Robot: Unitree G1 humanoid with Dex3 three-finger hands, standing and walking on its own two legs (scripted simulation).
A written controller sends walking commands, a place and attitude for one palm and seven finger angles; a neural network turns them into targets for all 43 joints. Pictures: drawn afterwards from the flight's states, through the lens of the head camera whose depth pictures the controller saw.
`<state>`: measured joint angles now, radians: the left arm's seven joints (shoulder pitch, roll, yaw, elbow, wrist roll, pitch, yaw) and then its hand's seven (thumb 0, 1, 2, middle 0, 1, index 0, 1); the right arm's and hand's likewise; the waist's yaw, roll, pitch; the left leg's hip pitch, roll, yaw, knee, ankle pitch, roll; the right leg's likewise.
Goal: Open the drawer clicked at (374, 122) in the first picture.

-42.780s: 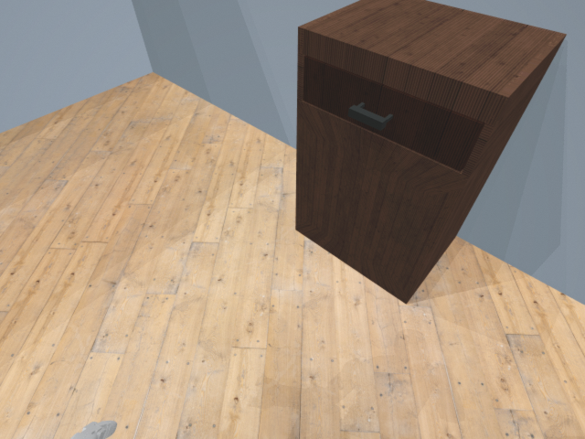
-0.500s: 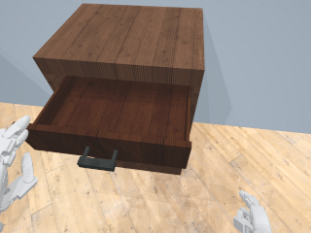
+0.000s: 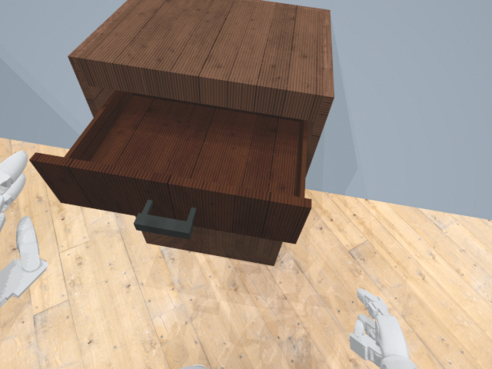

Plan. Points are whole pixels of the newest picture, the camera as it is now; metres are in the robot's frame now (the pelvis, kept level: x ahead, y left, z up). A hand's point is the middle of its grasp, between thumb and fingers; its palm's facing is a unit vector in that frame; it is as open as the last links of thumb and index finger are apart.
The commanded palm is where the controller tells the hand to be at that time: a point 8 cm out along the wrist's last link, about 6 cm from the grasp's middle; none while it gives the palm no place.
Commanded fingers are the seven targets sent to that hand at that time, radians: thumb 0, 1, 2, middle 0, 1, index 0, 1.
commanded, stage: step back with the hand held close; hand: left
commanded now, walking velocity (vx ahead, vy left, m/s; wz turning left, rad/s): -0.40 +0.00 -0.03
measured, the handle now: (167, 217) +0.38 +0.18 -0.03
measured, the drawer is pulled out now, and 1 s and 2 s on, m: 0.24 0.24 0.24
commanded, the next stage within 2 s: stop stepping back and stand still in 0.64 s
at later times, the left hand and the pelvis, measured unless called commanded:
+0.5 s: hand (43, 301) +0.16 +0.22 +0.17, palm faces +0.28 -0.85 -0.45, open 7.4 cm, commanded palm +0.09 +0.26 +0.19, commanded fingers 0.00 0.90 0.90 -0.20 -0.30 -0.20 -0.30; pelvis -0.05 -0.01 +0.01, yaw -2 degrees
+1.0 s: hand out of the picture +0.02 +0.17 +0.17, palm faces +0.29 -0.83 -0.48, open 7.4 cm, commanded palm -0.05 +0.22 +0.19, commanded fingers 0.00 0.90 0.90 -0.20 -0.30 -0.20 -0.30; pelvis -0.17 -0.06 +0.01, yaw +2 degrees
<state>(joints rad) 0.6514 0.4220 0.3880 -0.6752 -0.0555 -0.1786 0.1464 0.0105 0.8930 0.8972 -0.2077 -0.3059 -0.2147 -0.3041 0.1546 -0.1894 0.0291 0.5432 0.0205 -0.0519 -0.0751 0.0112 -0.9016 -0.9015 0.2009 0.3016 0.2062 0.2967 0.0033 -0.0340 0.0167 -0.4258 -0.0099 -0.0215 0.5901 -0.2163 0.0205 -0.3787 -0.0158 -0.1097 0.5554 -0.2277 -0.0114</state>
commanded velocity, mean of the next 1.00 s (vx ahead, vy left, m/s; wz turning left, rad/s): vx -0.23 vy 0.02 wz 0.00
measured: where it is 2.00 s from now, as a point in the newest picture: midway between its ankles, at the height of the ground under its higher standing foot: outside the picture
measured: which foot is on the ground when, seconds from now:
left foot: down 0.00-0.64, up 0.66-0.84, down 0.86-1.00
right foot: down 0.00-0.30, up 0.32-0.56, down 0.58-1.00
